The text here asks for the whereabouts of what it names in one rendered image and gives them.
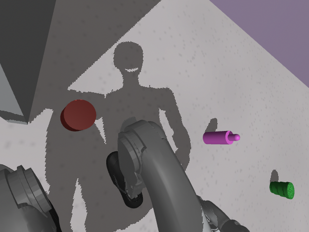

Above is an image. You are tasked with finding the right robot arm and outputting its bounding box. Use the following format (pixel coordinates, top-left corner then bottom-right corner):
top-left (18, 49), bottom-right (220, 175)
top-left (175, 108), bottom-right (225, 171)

top-left (220, 219), bottom-right (250, 232)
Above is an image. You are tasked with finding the right robot foot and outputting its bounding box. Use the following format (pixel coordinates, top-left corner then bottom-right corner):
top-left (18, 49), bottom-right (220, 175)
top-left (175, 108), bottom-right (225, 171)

top-left (106, 151), bottom-right (143, 208)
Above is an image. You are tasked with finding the left robot foot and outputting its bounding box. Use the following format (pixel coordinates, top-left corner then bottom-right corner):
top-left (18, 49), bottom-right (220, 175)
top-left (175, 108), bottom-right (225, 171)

top-left (49, 201), bottom-right (62, 232)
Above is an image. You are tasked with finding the right robot hand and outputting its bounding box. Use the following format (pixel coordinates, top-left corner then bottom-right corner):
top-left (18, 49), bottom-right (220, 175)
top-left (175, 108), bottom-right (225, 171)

top-left (197, 195), bottom-right (231, 232)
